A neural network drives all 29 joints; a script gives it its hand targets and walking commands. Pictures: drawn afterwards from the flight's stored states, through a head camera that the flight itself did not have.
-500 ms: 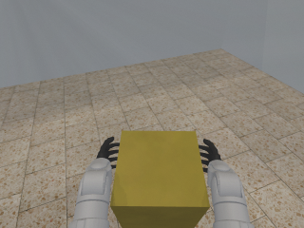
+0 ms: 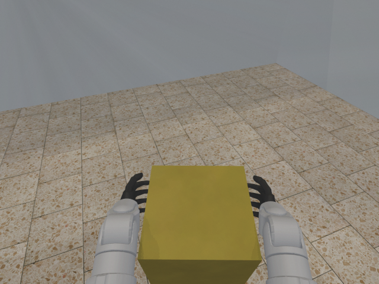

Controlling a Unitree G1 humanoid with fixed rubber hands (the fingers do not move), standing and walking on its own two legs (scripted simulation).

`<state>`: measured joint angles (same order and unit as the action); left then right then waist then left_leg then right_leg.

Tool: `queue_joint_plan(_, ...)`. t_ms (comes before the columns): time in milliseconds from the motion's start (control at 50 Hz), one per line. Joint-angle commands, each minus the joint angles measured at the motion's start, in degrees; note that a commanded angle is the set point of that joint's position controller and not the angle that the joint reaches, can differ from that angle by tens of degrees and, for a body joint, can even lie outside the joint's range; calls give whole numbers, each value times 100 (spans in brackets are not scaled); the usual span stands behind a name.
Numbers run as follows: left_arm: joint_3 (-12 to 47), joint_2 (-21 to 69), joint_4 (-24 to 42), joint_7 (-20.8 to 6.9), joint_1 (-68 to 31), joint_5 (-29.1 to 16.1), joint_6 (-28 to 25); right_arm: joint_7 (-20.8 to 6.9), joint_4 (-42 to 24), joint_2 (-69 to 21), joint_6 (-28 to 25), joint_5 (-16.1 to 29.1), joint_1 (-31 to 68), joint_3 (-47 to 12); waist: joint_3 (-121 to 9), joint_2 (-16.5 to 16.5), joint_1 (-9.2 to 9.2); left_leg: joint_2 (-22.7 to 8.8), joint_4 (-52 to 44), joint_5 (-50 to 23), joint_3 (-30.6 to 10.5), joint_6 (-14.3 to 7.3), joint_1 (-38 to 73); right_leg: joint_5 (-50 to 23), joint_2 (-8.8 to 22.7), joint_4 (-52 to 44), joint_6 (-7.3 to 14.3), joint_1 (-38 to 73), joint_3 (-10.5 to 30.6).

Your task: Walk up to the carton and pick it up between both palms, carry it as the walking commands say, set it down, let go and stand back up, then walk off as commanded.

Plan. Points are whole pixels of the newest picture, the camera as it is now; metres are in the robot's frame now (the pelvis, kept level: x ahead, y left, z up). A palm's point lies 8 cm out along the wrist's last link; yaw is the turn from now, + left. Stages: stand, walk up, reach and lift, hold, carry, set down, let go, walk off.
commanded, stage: hold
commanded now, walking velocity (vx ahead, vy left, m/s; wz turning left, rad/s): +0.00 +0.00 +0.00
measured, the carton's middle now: (197, 231) +0.28 +0.00 -0.03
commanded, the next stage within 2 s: carry in 0.56 s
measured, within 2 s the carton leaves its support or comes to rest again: neither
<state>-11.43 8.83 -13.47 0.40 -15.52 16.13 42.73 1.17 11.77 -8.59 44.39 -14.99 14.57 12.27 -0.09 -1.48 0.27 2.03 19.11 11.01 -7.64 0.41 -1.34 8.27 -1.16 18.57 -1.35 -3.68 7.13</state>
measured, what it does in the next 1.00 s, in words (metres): steps on the spot: right foot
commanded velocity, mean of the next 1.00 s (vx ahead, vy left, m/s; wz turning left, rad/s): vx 0.00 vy -0.10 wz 0.00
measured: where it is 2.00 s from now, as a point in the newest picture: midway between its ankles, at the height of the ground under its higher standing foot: outside the picture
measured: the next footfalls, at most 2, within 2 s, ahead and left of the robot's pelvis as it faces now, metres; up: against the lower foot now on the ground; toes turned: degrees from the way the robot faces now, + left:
right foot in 0.98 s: +0.05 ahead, -0.19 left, +0.00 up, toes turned -9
left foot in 1.24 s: +0.02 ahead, +0.00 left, +0.00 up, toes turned +5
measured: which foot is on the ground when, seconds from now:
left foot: down 0.00-1.00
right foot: down 0.00-0.72, up 0.74-0.96, down 0.98-1.00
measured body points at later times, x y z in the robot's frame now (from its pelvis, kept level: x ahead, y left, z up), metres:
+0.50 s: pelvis +0.00 +0.00 +0.00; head -0.04 -0.01 +0.45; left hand +0.30 +0.15 +0.05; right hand +0.30 -0.15 +0.04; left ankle +0.00 +0.13 -0.75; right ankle +0.03 -0.13 -0.75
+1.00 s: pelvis -0.01 -0.04 -0.02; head +0.00 -0.03 +0.43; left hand +0.29 +0.08 +0.06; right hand +0.27 -0.22 +0.07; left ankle +0.00 +0.13 -0.75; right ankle +0.01 -0.18 -0.75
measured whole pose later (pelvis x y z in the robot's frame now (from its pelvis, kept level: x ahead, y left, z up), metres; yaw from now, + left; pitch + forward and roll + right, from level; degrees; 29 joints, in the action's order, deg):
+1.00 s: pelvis -0.01 -0.04 -0.02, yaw -6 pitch +4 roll -3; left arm -4.3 7.5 20.3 4.9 -7.7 7.3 60.9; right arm 5.0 -19.7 -7.5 61.9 -5.6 9.2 6.2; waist -4.1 -1.8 0.2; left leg -8.3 37.7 19.3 -3.5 5.1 -22.2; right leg 10.4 -0.5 28.0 -1.1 -20.2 -4.4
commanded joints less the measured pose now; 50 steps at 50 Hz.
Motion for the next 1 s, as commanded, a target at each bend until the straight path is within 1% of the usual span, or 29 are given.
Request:
queue_joint_plan(0, 3243, 5371, 313, -1461, -2589, -1661, -150, -1493, -265, -5475, -205, 1562, 2727, -3325, -1475, 292, 28, 212, -317, -717, 250, -15, -122, -443, -344, -192, 24, 683, -315)
queue_joint_plan(20, 3206, 5427, 177, -1461, -2687, -1651, -122, -1482, -434, -5357, -219, 1567, 2840, -3291, -1256, 135, -112, 211, -285, -571, 284, -31, -198, -326, -321, -174, 43, 544, -305)
queue_joint_plan(40, 3152, 5409, -4, -1469, -2531, -1613, -75, -1473, -321, -5346, -216, 1609, 2894, -3283, -1260, -41, -27, 241, -283, -448, 334, -17, -321, -226, -265, -211, 67, 715, -243)
queue_joint_plan(60, 3013, 5304, 69, -1487, -2623, -1574, -111, -1498, -168, -5280, -163, 1448, 2744, -3142, -1096, 267, -47, 163, -350, -249, 254, -63, -284, 66, -346, -215, 54, 390, -348)
queue_joint_plan(80, 3041, 5294, -85, -1481, -2475, -1567, -91, -1498, -83, -5310, -170, 1506, 2770, -3182, -1045, 206, 55, 221, -326, -353, 308, -36, -393, 17, -284, -266, 36, 625, -313)
queue_joint_plan(100, 2948, 5305, -132, -1505, -2578, -1518, -96, -1517, -125, -5300, -178, 1480, 2797, -3052, -1044, 89, -62, 190, -331, -71, 317, -33, -448, 218, -284, -209, 60, 536, -299)
queue_joint_plan(120, 2911, 5292, -261, -1516, -2663, -1548, -119, -1548, 128, -5361, -150, 1449, 2881, -3045, -988, 342, 15, 209, -340, -50, 324, -70, -397, 370, -324, -255, 19, 409, -374)
queue_joint_plan(140, 2941, 5339, -172, -1511, -2691, -1517, -134, -1553, -8, -5338, -180, 1490, 2990, -3118, -949, 38, 22, 212, -341, -46, 327, -55, -519, 249, -316, -177, 40, 511, -351)
queue_joint_plan(240, 2861, 5369, -306, -1525, -2575, -1473, -95, -1585, 202, -5366, -152, 1421, 2714, -2969, -869, -60, -59, 214, -295, -414, 327, -23, -482, -135, -307, -157, 60, 459, -311)
queue_joint_plan(260, 2802, 5360, -254, -1528, -2591, -1468, -115, -1586, 27, -5337, -173, 1425, 2908, -2992, -1058, 233, 43, 189, -291, -464, 296, -23, -446, -145, -343, -163, 46, 455, -382)
queue_joint_plan(280, 2868, 5435, -364, -1512, -2498, -1466, -103, -1571, 57, -5337, -206, 1463, 2838, -3063, -1147, -13, 26, 233, -284, -687, 315, -1, -419, -448, -308, -143, 49, 565, -314)
queue_joint_plan(340, 2913, 5506, -222, -1473, -2286, -1501, -121, -1527, -163, -5244, -208, 1457, 2778, -3100, -1173, 226, -31, 178, -234, -963, 236, -13, -216, -616, -334, -130, 36, 401, -309)
queue_joint_plan(360, 2975, 5408, 21, -1466, -2467, -1470, -160, -1524, -188, -5342, -254, 1491, 2761, -3172, -1517, -6, 5, 214, -227, -991, 253, 34, -232, -782, -291, -105, 58, 746, -280)
queue_joint_plan(380, 3060, 5464, -36, -1452, -2386, -1569, -142, -1509, -115, -5307, -248, 1475, 2489, -3149, -1302, 118, -101, 215, -206, -1139, 249, 27, -209, -959, -293, -107, 42, 524, -259)
queue_joint_plan(400, 3057, 5429, 86, -1441, -2275, -1552, -160, -1488, -175, -5258, -210, 1438, 2435, -3180, -1269, 359, 11, 161, -239, -1289, 176, 2, -125, -859, -356, -137, 42, 434, -320)
queue_joint_plan(520, 3245, 5388, 298, -1432, -2283, -1656, -139, -1462, -401, -5274, -226, 1561, 2367, -3307, -1293, 110, -17, 194, -274, -1096, 216, 1, -242, -904, -307, -151, 51, 624, -246)
queue_joint_plan(540, 3543, 5320, 891, -1415, -2686, -1910, -77, -1418, -685, -5262, -191, 1727, 2537, -3649, -1491, 665, -218, -512, 782, 179, 434, 18, -373, 83, 816, 15, 183, -607, 332)
queue_joint_plan(560, 3408, 5194, 772, -1401, -2584, -1883, -23, -1410, -764, -5259, -152, 1736, 2799, -3674, -1204, 945, -195, -394, 986, 520, 425, -12, -468, 1030, 855, -139, 259, -1271, 588)
queue_joint_plan(600, 3549, 5033, 987, -1319, -2342, -1922, 32, -1399, -833, -5192, -56, 1882, 2641, -3710, -1293, 1086, -188, -458, 1071, 515, 529, -63, -717, 1061, 774, 64, 342, -1636, 508)
queue_joint_plan(620, 3592, 4971, 1089, -1273, -2202, -1917, 98, -1386, -1022, -5241, 13, 1964, 2791, -3963, -1399, 1064, -161, -489, 1060, 383, 560, -35, -929, 427, 725, 300, 364, -1417, 420)
queue_joint_plan(660, 4006, 4886, 1577, -1195, -2184, -2118, 324, -1336, -1196, -5171, 209, 2106, 2383, -4219, -1793, 329, -141, -859, 1111, -529, 143, -172, -1085, -1090, 519, 1314, 322, -1227, 96)
queue_joint_plan(680, 4119, 4975, 1758, -1148, -2084, -2152, 478, -1316, -1384, -5070, 340, 2201, 2346, -4317, -1914, -236, -148, -1413, 996, -1280, -532, -383, -911, -1386, 246, 2048, 179, -1539, -160)
queue_joint_plan(720, 4388, 5042, 2083, -1069, -2118, -2301, 770, -1271, -1614, -4955, 571, 2273, 2065, -4278, -2002, -1325, -111, -2516, 641, -2622, -1712, -1115, -843, 1414, -80, 3210, -28, -2305, -443)
queue_joint_plan(760, 4614, 5139, 2394, -1007, -2178, -2463, 981, -1239, -2360, -4964, 800, 2532, 2275, -4493, -1827, -1322, -145, -2617, 546, -3319, -1624, -1326, -739, 2160, 93, 3968, -6, -2912, -467)
queue_joint_plan(840, 4975, 5049, 3236, -883, -2186, -2856, 1412, -1154, -3129, -4714, 1290, 2835, 2194, -4705, -1804, -1296, -125, -1939, 772, -3245, -347, -698, -760, 1586, 119, 2826, -82, -2576, -840)
queue_joint_plan(880, 4978, 4809, 3363, -772, -1629, -2917, 1654, -1108, -3180, -4563, 1550, 2943, 1580, -4710, -2061, -1818, -152, -1723, 946, -3167, 51, -539, -820, 1272, 13, 2085, -100, -1931, -1065)
queue_joint_plan(940, 4855, 4718, 3567, -753, -1168, -2892, 1994, -1058, -3449, -4337, 1898, 2965, 1197, -4689, -2226, -1225, -129, -1371, 1673, -2065, 389, -205, -1181, 102, -53, 235, -2, -833, -1405)
queue_joint_plan(960, 4807, 4763, 3403, -768, -942, -2848, 2101, -1063, -3522, -4333, 1984, 3013, 1304, -4746, -2355, -664, -96, -1291, 2046, -1207, 450, -56, -1753, -200, 394, 141, 98, -127, -1031)
queue_joint_plan(980, 4723, 4593, 3402, -788, -721, -2783, 2175, -1081, -3519, -4241, 2049, 3003, 1228, -4781, -2239, 185, -69, -983, 2587, 1135, 628, 128, -2480, -1554, 1164, 106, 228, 494, -432)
